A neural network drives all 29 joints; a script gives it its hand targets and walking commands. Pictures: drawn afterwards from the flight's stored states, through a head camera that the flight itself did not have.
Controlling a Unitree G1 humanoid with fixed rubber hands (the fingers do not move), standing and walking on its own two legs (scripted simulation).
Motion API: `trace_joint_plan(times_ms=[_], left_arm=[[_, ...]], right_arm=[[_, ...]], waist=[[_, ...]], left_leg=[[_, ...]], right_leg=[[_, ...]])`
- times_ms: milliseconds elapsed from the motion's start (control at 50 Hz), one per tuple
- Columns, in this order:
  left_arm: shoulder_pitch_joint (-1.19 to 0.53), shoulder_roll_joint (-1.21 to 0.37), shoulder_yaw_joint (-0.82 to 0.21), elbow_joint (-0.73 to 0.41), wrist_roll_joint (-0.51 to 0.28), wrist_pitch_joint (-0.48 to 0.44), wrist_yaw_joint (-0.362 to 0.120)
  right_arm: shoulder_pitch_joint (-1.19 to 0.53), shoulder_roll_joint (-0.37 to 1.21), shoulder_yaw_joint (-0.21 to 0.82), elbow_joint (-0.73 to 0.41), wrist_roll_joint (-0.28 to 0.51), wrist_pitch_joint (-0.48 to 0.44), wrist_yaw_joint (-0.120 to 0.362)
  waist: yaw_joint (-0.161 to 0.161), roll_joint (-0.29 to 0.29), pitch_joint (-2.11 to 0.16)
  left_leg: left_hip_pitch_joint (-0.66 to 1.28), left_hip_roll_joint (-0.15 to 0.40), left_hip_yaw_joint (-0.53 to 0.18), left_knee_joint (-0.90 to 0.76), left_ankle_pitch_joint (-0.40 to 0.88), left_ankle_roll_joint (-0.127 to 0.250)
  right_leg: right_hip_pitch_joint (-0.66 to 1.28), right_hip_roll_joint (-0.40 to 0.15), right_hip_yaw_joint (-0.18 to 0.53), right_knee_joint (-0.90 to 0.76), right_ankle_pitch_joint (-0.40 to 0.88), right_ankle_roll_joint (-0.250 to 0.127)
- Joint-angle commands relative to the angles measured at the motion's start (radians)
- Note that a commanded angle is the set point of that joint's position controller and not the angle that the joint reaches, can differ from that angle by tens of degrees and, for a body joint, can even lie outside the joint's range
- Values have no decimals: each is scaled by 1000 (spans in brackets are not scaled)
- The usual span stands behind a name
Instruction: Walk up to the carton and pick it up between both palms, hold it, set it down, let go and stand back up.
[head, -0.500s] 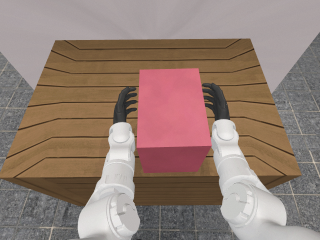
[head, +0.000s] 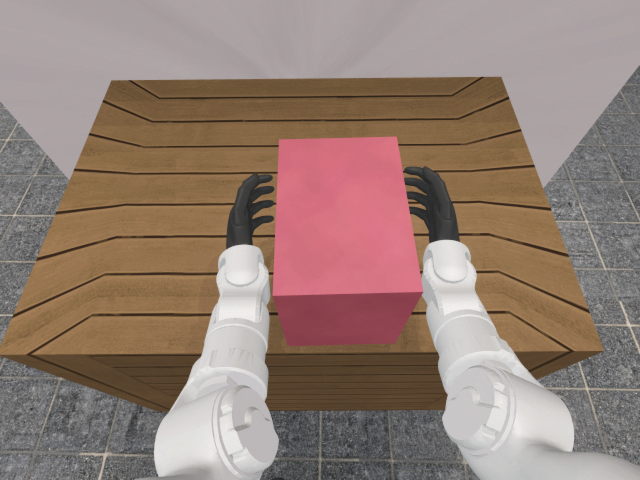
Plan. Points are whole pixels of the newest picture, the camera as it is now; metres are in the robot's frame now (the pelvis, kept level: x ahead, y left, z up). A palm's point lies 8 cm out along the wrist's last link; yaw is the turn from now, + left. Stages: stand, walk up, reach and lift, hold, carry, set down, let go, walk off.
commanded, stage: reach and lift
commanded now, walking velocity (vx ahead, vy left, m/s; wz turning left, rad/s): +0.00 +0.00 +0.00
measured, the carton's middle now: (339, 246) +0.42 +0.00 -0.03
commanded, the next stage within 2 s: none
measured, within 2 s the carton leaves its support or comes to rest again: leaves its support in 1.02 s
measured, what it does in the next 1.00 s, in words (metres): stands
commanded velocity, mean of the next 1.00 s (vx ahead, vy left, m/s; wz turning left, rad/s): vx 0.00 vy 0.00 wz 0.00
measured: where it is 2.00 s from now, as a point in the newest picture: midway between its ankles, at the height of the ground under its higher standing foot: outside the picture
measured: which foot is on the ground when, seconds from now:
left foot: down 0.00-1.00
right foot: down 0.00-1.00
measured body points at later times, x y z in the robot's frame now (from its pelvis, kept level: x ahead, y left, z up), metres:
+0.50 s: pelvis +0.00 +0.00 +0.00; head +0.09 +0.00 +0.44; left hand +0.42 +0.12 +0.03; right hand +0.42 -0.13 +0.03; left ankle -0.01 +0.14 -0.75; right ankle -0.03 -0.12 -0.75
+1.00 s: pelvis -0.01 +0.00 +0.00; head +0.06 +0.01 +0.45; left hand +0.39 +0.14 +0.03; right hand +0.40 -0.11 +0.03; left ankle -0.01 +0.14 -0.75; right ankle -0.03 -0.12 -0.75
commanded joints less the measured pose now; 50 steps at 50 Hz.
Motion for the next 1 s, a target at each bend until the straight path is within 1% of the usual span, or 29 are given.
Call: trace_joint_plan(times_ms=[0, 20, 40, 60, 80, 100, 180, 240, 400, 420, 440, 460, 520, 580, 660, 680, 700, 780, 860, 940, 980], left_arm=[[-349, -413, -209, 50, 39, -18, -80], [-348, -417, -208, 52, 41, -18, -79], [-344, -452, -268, 38, 37, -16, -72], [-343, -458, -264, 33, 39, -19, -66], [-355, -461, -261, 32, 43, -16, -65], [-343, -461, -264, 33, 42, -14, -65], [-327, -465, -283, 56, 28, -24, -71], [-323, -470, -297, 73, 17, -37, -75], [-315, -474, -331, 112, -14, -60, -83], [-343, -446, -296, 96, -17, -69, -85], [-358, -440, -290, 94, -14, -73, -84], [-358, -435, -287, 93, -13, -74, -83], [-359, -437, -299, 89, -20, -73, -79], [-368, -440, -321, 79, -43, -75, -81], [-373, -444, -365, 68, -72, -78, -80], [-379, -450, -379, 60, -79, -79, -79], [-387, -456, -391, 55, -87, -81, -78], [-408, -481, -452, 32, -122, -78, -71], [-434, -511, -518, -6, -165, -75, -63], [-476, -538, -576, -45, -208, -70, -56], [-501, -551, -610, -74, -233, -65, -53]], right_arm=[[-392, 479, 273, 69, -79, -43, 139], [-392, 479, 274, 71, -76, -44, 138], [-369, 451, 217, 39, -96, -53, 134], [-368, 453, 208, 56, -99, -54, 131], [-369, 453, 204, 55, -100, -53, 129], [-370, 454, 213, 58, -96, -54, 129], [-373, 472, 262, 76, -79, -70, 118], [-374, 487, 294, 87, -67, -79, 109], [-367, 514, 388, 108, -23, -82, 87], [-403, 510, 390, 96, -17, -90, 92], [-416, 508, 387, 93, -17, -94, 95], [-419, 503, 391, 93, -15, -96, 98], [-419, 498, 407, 95, -4, -101, 98], [-416, 502, 432, 100, 10, -104, 89], [-409, 512, 480, 99, 45, -100, 78], [-412, 512, 490, 94, 52, -99, 76], [-418, 515, 505, 90, 64, -99, 74], [-436, 516, 558, 65, 111, -95, 69], [-451, 523, 621, 38, 163, -82, 62], [-483, 542, 679, -10, 218, -59, 53], [-496, 557, 711, -42, 245, -41, 47]], waist=[[21, -17, -525], [22, -10, -522], [-70, -25, -533], [-37, -4, -544], [-46, -4, -541], [-37, 3, -541], [-32, 8, -539], [-26, 9, -546], [-16, -1, -558], [26, 0, -544], [25, -4, -546], [34, -6, -544], [35, -4, -570], [32, -17, -588], [28, -10, -613], [24, -7, -622], [28, -3, -634], [25, 21, -664], [19, 29, -701], [12, 35, -731], [2, 31, -756]], left_leg=[[141, -41, 83, 26, 324, 37], [146, -40, 81, 27, 329, 35], [269, -22, 68, 42, 346, 5], [304, -25, 75, 69, 402, -3], [324, -22, 76, 74, 410, -4], [303, -25, 77, 77, 413, -2], [218, -34, 79, 66, 380, 7], [172, -38, 78, 58, 364, 12], [115, -43, 67, 39, 337, 24], [71, -48, 72, 22, 307, 33], [58, -48, 73, 8, 286, 36], [58, -47, 73, 2, 280, 37], [106, -42, 75, 13, 323, 31], [105, -43, 76, 16, 336, 30], [107, -45, 72, 27, 362, 29], [112, -45, 69, 28, 366, 26], [118, -45, 67, 32, 377, 24], [171, -44, 56, 57, 426, 8], [218, -44, 40, 76, 458, -3], [234, -49, 23, 83, 447, -9], [248, -52, 12, 88, 444, -11]], right_leg=[[364, 11, -60, 87, 591, 24], [359, 12, -61, 86, 588, 22], [254, 43, -88, 78, 562, 21], [194, 48, -89, 61, 521, 8], [167, 50, -91, 51, 500, 7], [183, 46, -85, 53, 515, 4], [279, 32, -69, 84, 626, 9], [329, 26, -60, 99, 682, 9], [411, 22, -43, 112, 763, 9], [448, 2, -44, 107, 736, 19], [466, 0, -41, 107, 726, 22], [470, 1, -40, 106, 718, 22], [458, 8, -46, 98, 719, 19], [474, 10, -42, 102, 752, 21], [490, 12, -36, 111, 803, 21], [488, 14, -36, 109, 802, 20], [482, 15, -34, 110, 802, 18], [440, 28, -39, 101, 786, 10], [409, 40, -39, 88, 763, 6], [412, 47, -31, 82, 741, 7], [413, 50, -26, 78, 735, 10]])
